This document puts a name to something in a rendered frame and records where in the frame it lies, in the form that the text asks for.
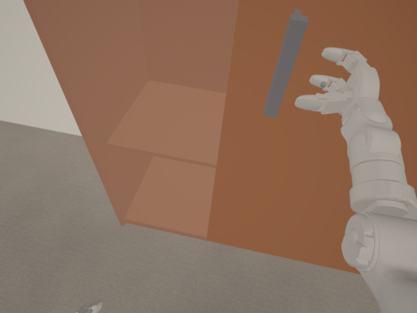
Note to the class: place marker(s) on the wardrobe door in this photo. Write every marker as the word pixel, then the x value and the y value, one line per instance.
pixel 282 184

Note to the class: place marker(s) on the robot right hand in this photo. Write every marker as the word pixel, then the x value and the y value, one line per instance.
pixel 363 82

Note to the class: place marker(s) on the robot right upper arm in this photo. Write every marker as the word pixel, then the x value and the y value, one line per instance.
pixel 384 250

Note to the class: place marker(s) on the robot right forearm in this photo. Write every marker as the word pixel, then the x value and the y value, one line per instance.
pixel 379 183

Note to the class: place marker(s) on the handle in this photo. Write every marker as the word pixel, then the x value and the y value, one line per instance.
pixel 291 44

